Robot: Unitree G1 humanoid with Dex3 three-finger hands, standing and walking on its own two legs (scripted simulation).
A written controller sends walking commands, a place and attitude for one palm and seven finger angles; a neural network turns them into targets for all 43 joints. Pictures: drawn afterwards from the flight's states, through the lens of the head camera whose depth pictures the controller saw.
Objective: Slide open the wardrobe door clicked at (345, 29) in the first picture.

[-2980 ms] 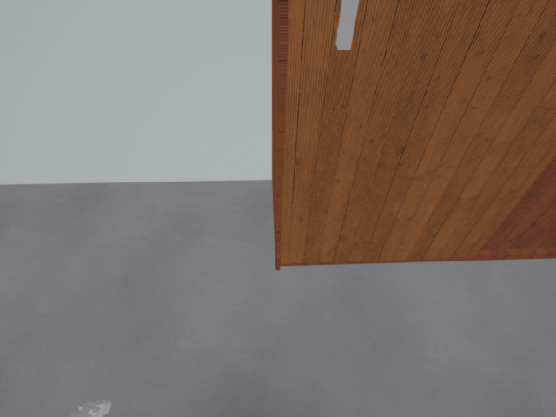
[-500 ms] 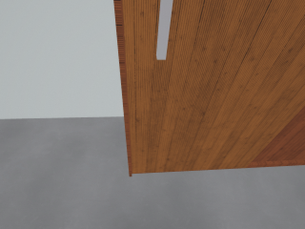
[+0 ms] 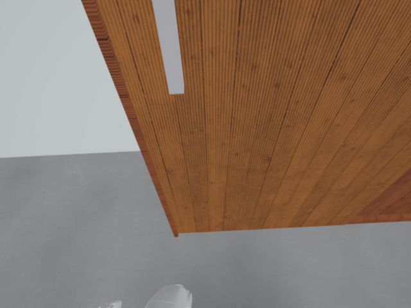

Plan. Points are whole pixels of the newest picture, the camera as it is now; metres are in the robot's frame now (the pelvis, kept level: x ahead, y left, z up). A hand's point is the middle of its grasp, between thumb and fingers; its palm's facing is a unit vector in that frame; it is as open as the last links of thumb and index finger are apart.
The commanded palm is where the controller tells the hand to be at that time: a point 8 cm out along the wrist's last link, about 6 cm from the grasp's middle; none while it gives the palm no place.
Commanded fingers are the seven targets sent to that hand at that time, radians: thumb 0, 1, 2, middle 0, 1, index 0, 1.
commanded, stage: come to a stop and stand still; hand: left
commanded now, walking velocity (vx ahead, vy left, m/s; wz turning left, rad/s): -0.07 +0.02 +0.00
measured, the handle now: (171, 38) +0.47 +0.08 +0.27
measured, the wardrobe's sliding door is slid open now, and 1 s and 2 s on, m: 0.00 0.00 0.00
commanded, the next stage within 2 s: look again from close up in 1.92 s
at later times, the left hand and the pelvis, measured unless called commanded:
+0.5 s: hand out of the picture -0.04 +0.25 -0.17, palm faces +0.00 -0.99 -0.16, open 7.4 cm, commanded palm none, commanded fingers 0.00 0.90 0.90 -0.20 -0.30 -0.20 -0.30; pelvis -0.03 +0.06 +0.01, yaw -2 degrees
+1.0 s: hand out of the picture -0.06 +0.16 -0.17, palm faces +0.00 -0.99 -0.13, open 7.3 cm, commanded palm none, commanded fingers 0.00 0.90 0.90 -0.20 -0.30 -0.20 -0.30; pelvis -0.05 +0.01 +0.01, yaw -2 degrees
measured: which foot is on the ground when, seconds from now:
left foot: up 0.00-0.14, down 0.16-1.00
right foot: down 0.00-0.16, up 0.18-0.62, down 0.64-1.00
